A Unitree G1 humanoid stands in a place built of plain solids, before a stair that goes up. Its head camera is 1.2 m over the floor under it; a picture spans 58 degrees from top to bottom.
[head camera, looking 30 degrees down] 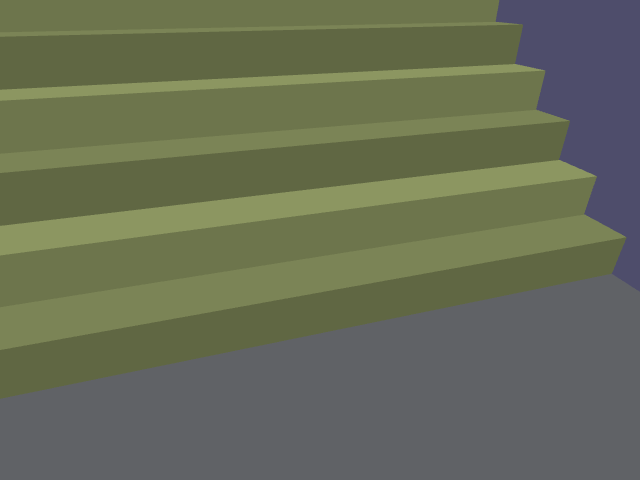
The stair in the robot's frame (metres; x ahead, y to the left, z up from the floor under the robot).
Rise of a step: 0.21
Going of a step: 0.25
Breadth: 3.19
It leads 17 degrees to the left of straight ahead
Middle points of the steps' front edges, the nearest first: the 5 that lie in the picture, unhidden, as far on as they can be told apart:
1.29 0.10 0.21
1.53 0.17 0.41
1.77 0.24 0.62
2.01 0.31 0.83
2.25 0.38 1.03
